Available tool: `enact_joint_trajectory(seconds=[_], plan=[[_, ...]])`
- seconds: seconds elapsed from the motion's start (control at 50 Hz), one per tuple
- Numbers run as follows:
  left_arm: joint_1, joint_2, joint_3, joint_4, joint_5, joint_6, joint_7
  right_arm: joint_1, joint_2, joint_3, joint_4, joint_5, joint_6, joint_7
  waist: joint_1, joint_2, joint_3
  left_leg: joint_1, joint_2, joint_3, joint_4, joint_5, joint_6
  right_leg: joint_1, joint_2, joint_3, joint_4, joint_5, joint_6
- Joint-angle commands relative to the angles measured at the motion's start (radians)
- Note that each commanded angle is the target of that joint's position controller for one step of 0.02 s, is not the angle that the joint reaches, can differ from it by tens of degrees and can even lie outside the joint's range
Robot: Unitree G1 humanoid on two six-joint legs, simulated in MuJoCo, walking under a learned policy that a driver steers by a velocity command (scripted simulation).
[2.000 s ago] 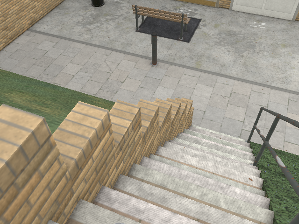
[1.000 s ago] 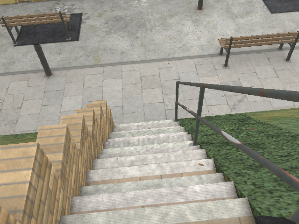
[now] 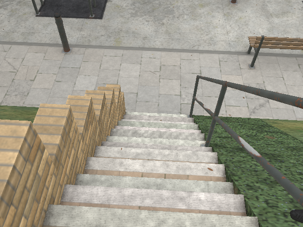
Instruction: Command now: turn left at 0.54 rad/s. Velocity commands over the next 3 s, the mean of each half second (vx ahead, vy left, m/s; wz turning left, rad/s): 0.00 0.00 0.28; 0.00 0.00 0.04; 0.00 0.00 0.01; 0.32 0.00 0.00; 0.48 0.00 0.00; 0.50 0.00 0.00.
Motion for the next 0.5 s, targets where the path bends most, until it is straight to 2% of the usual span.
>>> enact_joint_trajectory(seconds=[0.02, 0.04, 0.06, 0.08, 0.1, 0.12, 0.14, 0.16, 0.18, 0.2, 0.22, 0.24, 0.26, 0.28, 0.3, 0.34, 0.36, 0.38, 0.4, 0.42, 0.46, 0.48, 0.5], plan=[[-0.381, 0.038, 0.013, -0.168, -0.031, -0.028, 0.011, 0.542, -0.043, -0.013, 0.113, 0.014, 0.025, -0.006, -0.303, -0.011, -0.182, 0.858, 0.144, 0.04, -0.492, 0.249, 0.072, -0.317, 0.067, 0.018, -0.103, 0.163, 0.04], [-0.356, 0.053, 0.027, -0.147, -0.018, -0.03, 0.005, 0.621, -0.051, -0.019, 0.14, 0.023, 0.014, 0.007, -0.336, 0.12, -0.134, 0.979, 0.188, -0.037, -0.67, 0.177, 0.135, -0.38, 0.12, -0.035, 0.253, 0.063, 0.053], [-0.294, 0.042, 0.029, -0.121, 0.003, -0.037, -0.008, 0.657, -0.008, 0.009, 0.142, 0.027, 0.005, 0.028, -0.33, 0.178, -0.094, 1.02, 0.203, -0.034, -0.724, 0.085, 0.165, -0.444, 0.176, -0.047, 0.568, 0.042, 0.044], [-0.233, -0.016, 0.015, -0.118, -0.018, -0.047, -0.014, 0.662, 0.02, 0.05, 0.145, -0.005, -0.008, 0.048, -0.252, 0.23, -0.048, 0.978, 0.259, -0.062, -0.744, 0.22, 0.203, -0.516, 0.217, 0.03, 0.832, 0.079, 0.022], [-0.151, -0.045, 0.009, -0.144, -0.021, -0.06, -0.016, 0.566, -0.022, 0.072, 0.126, -0.039, -0.018, 0.058, -0.113, 0.266, -0.041, 0.948, 0.298, -0.15, -0.472, 0.64, 0.188, -0.668, 0.249, 0.185, 0.95, 0.133, 0.007], [-0.057, -0.03, 0.009, -0.152, -0.015, -0.06, -0.028, 0.417, -0.092, 0.058, 0.089, -0.028, -0.014, 0.059, 0.015, 0.166, -0.151, 0.904, 0.35, -0.282, -0.458, 0.687, 0.176, -0.66, 0.227, 0.268, 0.813, 0.257, 0.001], [-0.005, -0.011, 0.013, -0.122, -0.031, -0.056, -0.039, 0.281, -0.116, 0.054, 0.059, -0.024, -0.001, 0.063, 0.074, 0.026, -0.206, 0.784, 0.404, -0.36, -0.478, 0.53, 0.193, -0.594, 0.208, 0.297, 0.758, 0.344, 0.023], [0.016, 0.009, 0.022, -0.096, -0.053, -0.042, -0.039, 0.22, -0.16, 0.048, 0.05, -0.03, 0.007, 0.059, 0.096, -0.043, -0.25, 0.664, 0.458, -0.456, -0.511, 0.352, 0.231, -0.541, 0.222, 0.318, 0.8, 0.387, 0.054], [-0.026, 0.015, 0.028, -0.115, -0.075, -0.023, -0.03, 0.172, -0.175, 0.05, 0.04, -0.032, 0.009, 0.048, 0.103, -0.058, -0.237, 0.547, 0.491, -0.574, -0.578, 0.109, 0.245, -0.526, 0.221, 0.33, 0.802, 0.432, 0.081], [-0.126, 0.026, 0.023, -0.157, -0.076, 0.014, -0.015, 0.172, -0.104, 0.082, 0.017, -0.03, 0.016, 0.027, 0.056, -0.084, -0.138, 0.456, 0.454, -0.538, -0.604, -0.037, 0.234, -0.545, 0.249, 0.318, 0.734, 0.495, 0.107], [-0.169, -0.013, 0.009, -0.184, -0.07, 0.043, -0.01, 0.212, -0.029, 0.12, 0.028, -0.031, 0.025, -0.003, 0.027, -0.055, -0.096, 0.414, 0.422, -0.503, -0.609, -0.23, 0.245, -0.551, 0.255, 0.316, 0.659, 0.534, 0.138], [-0.17, -0.037, 0.003, -0.19, -0.067, 0.058, -0.007, 0.251, 0.003, 0.137, 0.038, -0.034, 0.025, -0.022, 0.01, -0.026, -0.08, 0.399, 0.382, -0.48, -0.62, -0.383, 0.241, -0.534, 0.254, 0.298, 0.629, 0.561, 0.154], [-0.153, -0.057, 0.001, -0.187, -0.063, 0.062, -0.01, 0.279, 0.021, 0.145, 0.055, -0.034, 0.024, -0.032, 0.004, -0.002, -0.079, 0.404, 0.348, -0.455, -0.629, -0.497, 0.233, -0.505, 0.249, 0.29, 0.59, 0.595, 0.163], [-0.144, -0.062, 0.0, -0.19, -0.063, 0.06, -0.015, 0.302, 0.018, 0.145, 0.062, -0.035, 0.02, -0.04, -0.003, 0.026, -0.066, 0.4, 0.332, -0.44, -0.64, -0.537, 0.233, -0.482, 0.246, 0.276, 0.557, 0.61, 0.169], [-0.14, -0.063, -0.001, -0.199, -0.06, 0.056, -0.022, 0.299, 0.026, 0.145, 0.063, -0.028, 0.021, -0.043, 0.003, 0.036, -0.054, 0.409, 0.316, -0.428, -0.657, -0.582, 0.232, -0.442, 0.219, 0.263, 0.436, 0.619, 0.17], [-0.16, -0.059, -0.004, -0.217, -0.045, 0.045, -0.041, 0.292, 0.021, 0.126, 0.066, -0.018, 0.023, -0.048, -0.001, 0.065, -0.031, 0.452, 0.29, -0.402, -0.697, -0.663, 0.195, -0.351, 0.152, 0.214, 0.067, 0.658, 0.16], [-0.197, -0.049, -0.001, -0.223, -0.043, 0.041, -0.052, 0.292, 0.005, 0.11, 0.061, -0.018, 0.026, -0.051, -0.034, 0.095, -0.007, 0.483, 0.292, -0.397, -0.719, -0.681, 0.19, -0.312, 0.13, 0.179, -0.1, 0.673, 0.152], [-0.215, -0.044, 0.005, -0.213, -0.038, 0.033, -0.061, 0.299, 0.032, 0.107, 0.064, -0.026, 0.025, -0.051, -0.05, 0.091, -0.012, 0.492, 0.294, -0.412, -0.722, -0.649, 0.196, -0.234, 0.104, 0.176, -0.208, 0.721, 0.143], [-0.176, -0.049, 0.014, -0.181, -0.036, 0.022, -0.069, 0.293, 0.044, 0.104, 0.079, -0.036, 0.013, -0.044, -0.044, 0.105, -0.042, 0.481, 0.311, -0.424, -0.702, -0.557, 0.211, -0.147, 0.084, 0.198, -0.158, 0.798, 0.139], [-0.097, -0.051, 0.02, -0.141, -0.032, 0.014, -0.078, 0.239, 0.069, 0.11, 0.074, -0.031, 0.003, -0.032, -0.009, 0.119, -0.05, 0.481, 0.314, -0.417, -0.68, -0.485, 0.216, -0.088, 0.058, 0.218, -0.213, 0.807, 0.122], [-0.049, -0.044, 0.024, -0.107, -0.032, 0.004, -0.094, 0.189, 0.094, 0.113, 0.068, -0.025, -0.003, -0.012, 0.007, 0.145, -0.027, 0.446, 0.319, -0.404, -0.688, -0.377, 0.223, 0.036, 0.048, 0.202, -0.348, 0.752, 0.095], [-0.025, -0.038, 0.025, -0.086, -0.026, 0.001, -0.1, 0.174, 0.092, 0.108, 0.073, -0.023, -0.003, 0.002, 0.009, 0.152, -0.024, 0.416, 0.323, -0.387, -0.688, -0.298, 0.228, 0.12, 0.055, 0.179, -0.404, 0.729, 0.082], [-0.059, -0.031, 0.019, -0.113, -0.036, 0.009, -0.102, 0.163, 0.077, 0.094, 0.058, -0.009, 0.016, 0.012, 0.0, 0.163, 0.025, 0.438, 0.286, -0.343, -0.734, -0.324, 0.217, 0.152, 0.089, 0.116, -0.703, 0.47, 0.052]])
Next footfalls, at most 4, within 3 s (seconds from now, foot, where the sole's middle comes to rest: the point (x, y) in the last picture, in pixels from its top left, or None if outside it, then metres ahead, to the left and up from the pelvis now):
0.08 left None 0.10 0.04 -0.82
0.58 right None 0.10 -0.19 -0.82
2.18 right None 0.31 -0.22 -1.05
2.60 left None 0.59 0.02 -1.24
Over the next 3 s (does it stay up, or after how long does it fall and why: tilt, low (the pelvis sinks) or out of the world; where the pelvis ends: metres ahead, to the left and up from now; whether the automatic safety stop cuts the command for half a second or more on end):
stays up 0.67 -0.12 -0.57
